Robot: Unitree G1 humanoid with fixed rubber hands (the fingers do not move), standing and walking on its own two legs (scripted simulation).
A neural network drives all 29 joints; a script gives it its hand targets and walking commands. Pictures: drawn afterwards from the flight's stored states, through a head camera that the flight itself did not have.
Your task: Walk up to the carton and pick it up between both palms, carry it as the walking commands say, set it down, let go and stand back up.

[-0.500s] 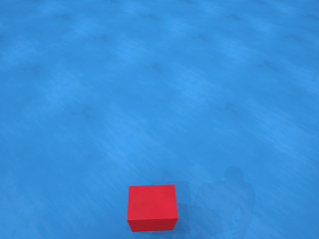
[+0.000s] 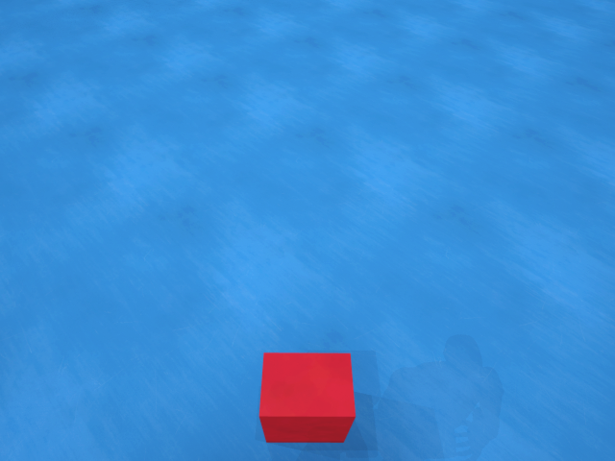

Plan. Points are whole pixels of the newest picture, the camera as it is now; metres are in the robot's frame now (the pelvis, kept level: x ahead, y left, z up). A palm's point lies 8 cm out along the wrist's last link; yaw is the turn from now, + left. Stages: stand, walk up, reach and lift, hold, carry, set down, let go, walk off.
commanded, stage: walk up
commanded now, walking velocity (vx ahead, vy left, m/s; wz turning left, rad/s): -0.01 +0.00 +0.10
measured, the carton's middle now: (306, 400) +0.37 +0.00 -0.63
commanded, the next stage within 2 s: stand in 1.02 s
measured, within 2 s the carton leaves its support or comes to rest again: neither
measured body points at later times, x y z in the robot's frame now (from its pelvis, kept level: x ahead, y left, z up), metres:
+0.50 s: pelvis +0.00 +0.00 +0.00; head +0.02 +0.00 +0.45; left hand +0.01 +0.25 -0.15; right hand +0.05 -0.24 -0.15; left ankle +0.03 +0.11 -0.74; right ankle -0.02 -0.11 -0.74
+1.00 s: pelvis +0.01 +0.04 +0.01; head +0.02 +0.05 +0.45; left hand +0.00 +0.27 -0.16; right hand +0.06 -0.19 -0.14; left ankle +0.00 +0.13 -0.74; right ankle -0.02 -0.11 -0.74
